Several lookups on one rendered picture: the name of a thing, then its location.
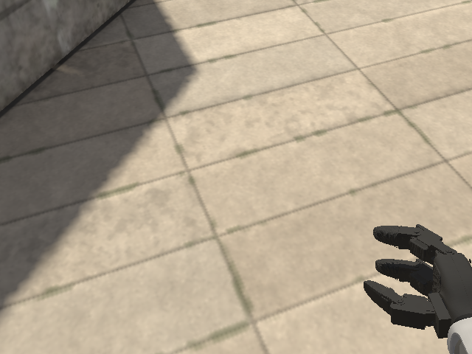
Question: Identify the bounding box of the robot right forearm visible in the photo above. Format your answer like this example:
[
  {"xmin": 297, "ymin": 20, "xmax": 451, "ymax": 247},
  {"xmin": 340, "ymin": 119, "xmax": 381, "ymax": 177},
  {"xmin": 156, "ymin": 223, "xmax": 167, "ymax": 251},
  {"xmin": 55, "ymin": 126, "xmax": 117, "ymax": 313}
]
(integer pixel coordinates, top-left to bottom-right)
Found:
[{"xmin": 447, "ymin": 317, "xmax": 472, "ymax": 354}]

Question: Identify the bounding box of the robot right hand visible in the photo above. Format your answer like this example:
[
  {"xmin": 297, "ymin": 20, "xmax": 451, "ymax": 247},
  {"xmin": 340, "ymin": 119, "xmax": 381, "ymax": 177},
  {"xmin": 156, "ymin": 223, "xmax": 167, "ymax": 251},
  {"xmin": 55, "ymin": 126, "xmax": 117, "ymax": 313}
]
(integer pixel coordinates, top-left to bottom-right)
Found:
[{"xmin": 364, "ymin": 224, "xmax": 472, "ymax": 339}]

